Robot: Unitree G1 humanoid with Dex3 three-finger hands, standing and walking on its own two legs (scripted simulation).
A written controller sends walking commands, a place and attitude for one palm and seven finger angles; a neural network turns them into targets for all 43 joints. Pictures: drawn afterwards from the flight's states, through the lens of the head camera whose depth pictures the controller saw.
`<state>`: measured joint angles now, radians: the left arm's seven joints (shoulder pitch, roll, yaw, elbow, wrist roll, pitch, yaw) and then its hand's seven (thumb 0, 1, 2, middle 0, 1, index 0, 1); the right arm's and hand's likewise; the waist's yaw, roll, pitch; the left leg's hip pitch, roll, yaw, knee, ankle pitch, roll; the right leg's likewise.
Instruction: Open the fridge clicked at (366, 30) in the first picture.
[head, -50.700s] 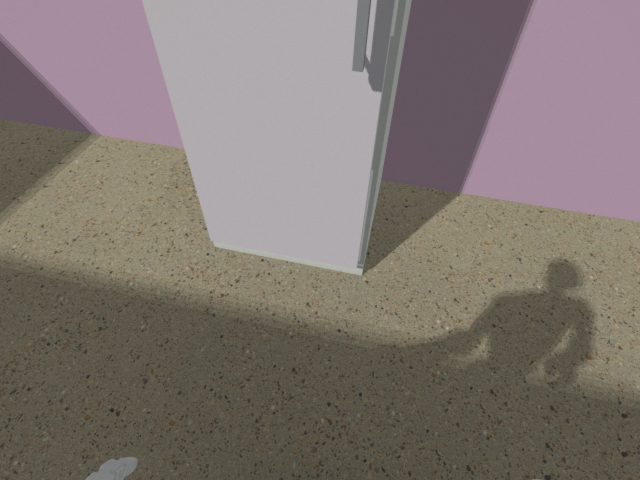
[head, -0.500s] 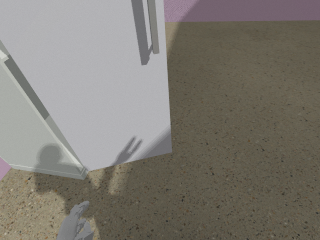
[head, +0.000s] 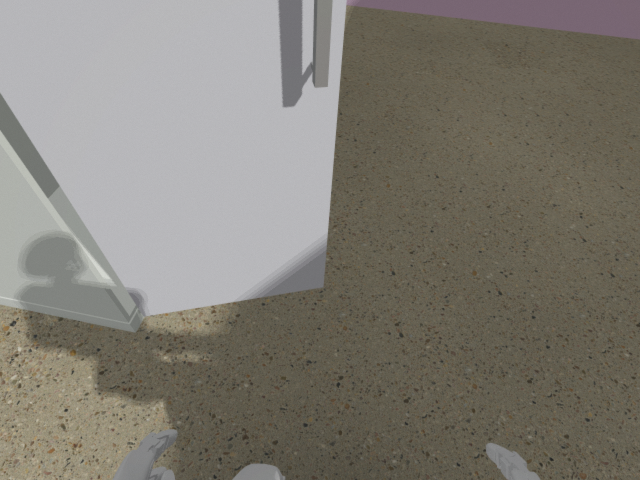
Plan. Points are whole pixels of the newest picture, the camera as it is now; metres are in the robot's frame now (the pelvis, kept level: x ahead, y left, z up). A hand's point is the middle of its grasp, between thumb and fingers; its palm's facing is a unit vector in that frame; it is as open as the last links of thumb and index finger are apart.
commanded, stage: let the arm hang, fingers relaxed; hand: right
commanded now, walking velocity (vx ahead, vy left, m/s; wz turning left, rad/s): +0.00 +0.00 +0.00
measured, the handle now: out of the picture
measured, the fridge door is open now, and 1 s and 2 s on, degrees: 67 67 67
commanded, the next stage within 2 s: look to check the result in 0.88 s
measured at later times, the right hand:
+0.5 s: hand out of the picture +0.04 -0.17 -0.14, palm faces +0.05 +0.98 -0.21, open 7.3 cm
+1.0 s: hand out of the picture -0.03 -0.16 -0.15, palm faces +0.03 +0.99 -0.13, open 7.4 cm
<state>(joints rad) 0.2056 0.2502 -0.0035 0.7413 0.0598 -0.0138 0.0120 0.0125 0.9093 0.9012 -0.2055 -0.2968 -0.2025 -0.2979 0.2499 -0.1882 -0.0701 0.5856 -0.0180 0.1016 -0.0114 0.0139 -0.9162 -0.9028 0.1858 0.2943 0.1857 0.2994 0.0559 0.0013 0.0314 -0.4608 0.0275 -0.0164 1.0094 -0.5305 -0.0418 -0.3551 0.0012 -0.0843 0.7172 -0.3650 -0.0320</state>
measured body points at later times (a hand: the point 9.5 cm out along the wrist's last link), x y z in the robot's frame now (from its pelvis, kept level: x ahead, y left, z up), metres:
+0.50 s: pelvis +0.00 +0.01 +0.03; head +0.00 +0.02 +0.48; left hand +0.00 +0.23 -0.13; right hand +0.03 -0.22 -0.12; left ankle +0.02 +0.12 -0.71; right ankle -0.03 -0.07 -0.71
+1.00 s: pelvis -0.01 -0.01 +0.03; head +0.00 -0.01 +0.48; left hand -0.04 +0.20 -0.13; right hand -0.03 -0.21 -0.14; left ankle +0.02 +0.12 -0.71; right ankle -0.03 -0.07 -0.71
